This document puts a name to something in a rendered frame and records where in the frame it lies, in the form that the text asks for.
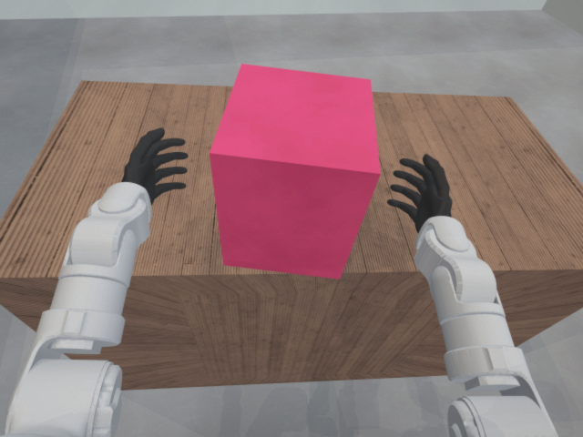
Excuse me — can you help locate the right robot upper arm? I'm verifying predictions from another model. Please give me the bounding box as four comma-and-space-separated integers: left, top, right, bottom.
447, 396, 556, 437

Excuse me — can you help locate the pedestal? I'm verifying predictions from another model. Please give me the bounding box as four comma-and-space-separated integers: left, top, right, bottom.
0, 81, 583, 391

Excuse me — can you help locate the robot left forearm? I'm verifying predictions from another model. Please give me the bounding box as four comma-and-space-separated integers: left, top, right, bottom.
5, 182, 152, 435

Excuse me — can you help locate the right robot hand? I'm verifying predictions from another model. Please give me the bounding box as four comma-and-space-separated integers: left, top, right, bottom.
387, 154, 453, 233

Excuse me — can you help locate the carton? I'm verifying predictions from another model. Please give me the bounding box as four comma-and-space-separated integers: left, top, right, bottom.
210, 64, 381, 279

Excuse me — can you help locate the left robot hand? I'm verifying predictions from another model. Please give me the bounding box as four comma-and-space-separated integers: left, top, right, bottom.
121, 127, 188, 206

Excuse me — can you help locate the left robot upper arm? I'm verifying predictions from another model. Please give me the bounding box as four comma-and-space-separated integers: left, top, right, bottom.
0, 359, 122, 437

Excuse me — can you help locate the robot right forearm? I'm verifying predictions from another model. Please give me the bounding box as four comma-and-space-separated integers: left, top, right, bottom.
414, 216, 558, 437

